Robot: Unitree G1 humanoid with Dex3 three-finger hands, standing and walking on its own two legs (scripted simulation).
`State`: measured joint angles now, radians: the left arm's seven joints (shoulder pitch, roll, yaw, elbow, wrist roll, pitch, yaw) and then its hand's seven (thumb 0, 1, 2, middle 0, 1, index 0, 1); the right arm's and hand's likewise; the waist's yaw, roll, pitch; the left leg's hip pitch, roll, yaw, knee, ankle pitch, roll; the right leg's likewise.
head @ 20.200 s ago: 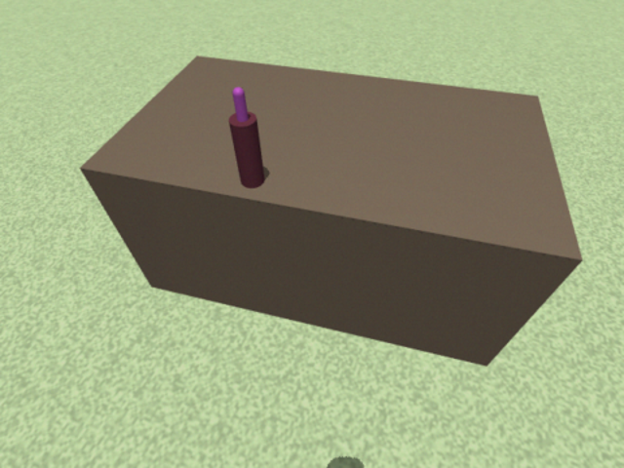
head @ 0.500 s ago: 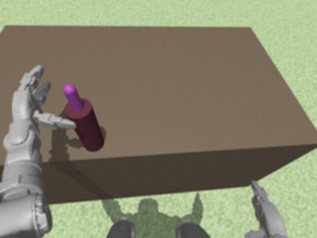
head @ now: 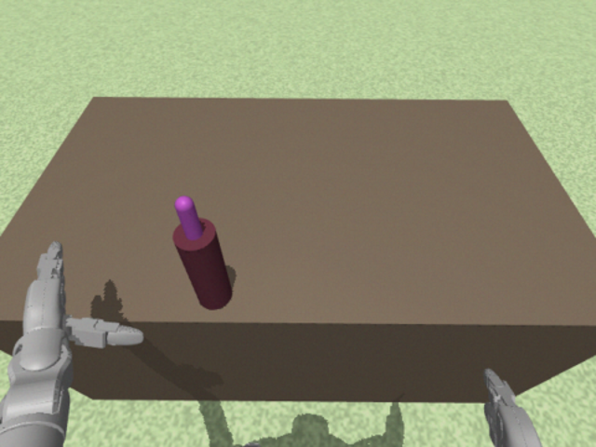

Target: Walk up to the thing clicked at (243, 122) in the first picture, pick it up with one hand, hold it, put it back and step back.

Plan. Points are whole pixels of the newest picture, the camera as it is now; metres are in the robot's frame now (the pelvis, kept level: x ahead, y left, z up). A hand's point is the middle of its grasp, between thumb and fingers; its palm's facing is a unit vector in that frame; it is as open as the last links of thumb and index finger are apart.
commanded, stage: sink last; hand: left
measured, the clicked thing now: (201, 254) +0.40 +0.19 -0.01
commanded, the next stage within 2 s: home in 0.64 s
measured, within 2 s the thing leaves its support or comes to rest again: neither
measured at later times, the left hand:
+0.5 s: hand (82, 433) +0.14 +0.26 +0.02, palm faces +0.38 -0.83 -0.40, open 17.0 cm
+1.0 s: hand (129, 425) +0.15 +0.22 -0.01, palm faces +0.30 -0.90 -0.33, open 17.3 cm
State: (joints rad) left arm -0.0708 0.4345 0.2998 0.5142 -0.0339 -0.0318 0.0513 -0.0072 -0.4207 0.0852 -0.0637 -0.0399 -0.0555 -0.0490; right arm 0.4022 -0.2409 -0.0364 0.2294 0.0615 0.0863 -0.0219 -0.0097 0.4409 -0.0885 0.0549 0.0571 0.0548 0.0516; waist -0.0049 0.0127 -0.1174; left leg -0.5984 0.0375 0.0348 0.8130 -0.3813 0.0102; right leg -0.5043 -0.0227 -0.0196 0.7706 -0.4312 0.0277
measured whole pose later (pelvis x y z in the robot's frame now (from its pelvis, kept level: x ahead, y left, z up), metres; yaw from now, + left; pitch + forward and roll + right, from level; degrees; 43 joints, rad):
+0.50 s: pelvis -0.02 -0.02 +0.00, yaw +2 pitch +5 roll +0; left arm 0.49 0.30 0.28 -0.03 -0.06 -0.01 0.07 -0.01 -0.42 0.05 -0.05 -0.04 -0.06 -0.03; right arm 0.43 -0.22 -0.08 0.25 0.05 0.02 -0.08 -0.01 0.49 -0.07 0.06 0.06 0.06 0.05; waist 0.05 0.02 -0.08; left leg -0.55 0.02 0.01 0.82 -0.36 -0.01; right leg -0.48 -0.04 -0.04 0.84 -0.46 0.00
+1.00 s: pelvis -0.02 -0.02 +0.00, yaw +1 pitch +6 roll +0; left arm 0.49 0.24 0.19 0.03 -0.05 -0.10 0.06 -0.01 -0.52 0.07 -0.06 -0.06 -0.07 -0.06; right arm 0.39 -0.19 0.00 0.24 0.03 -0.04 -0.08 -0.01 0.04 -0.40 0.12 0.16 0.12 0.16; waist 0.03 0.01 -0.07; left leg -0.55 0.03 0.02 0.81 -0.36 -0.02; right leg -0.48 -0.03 -0.03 0.84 -0.46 0.00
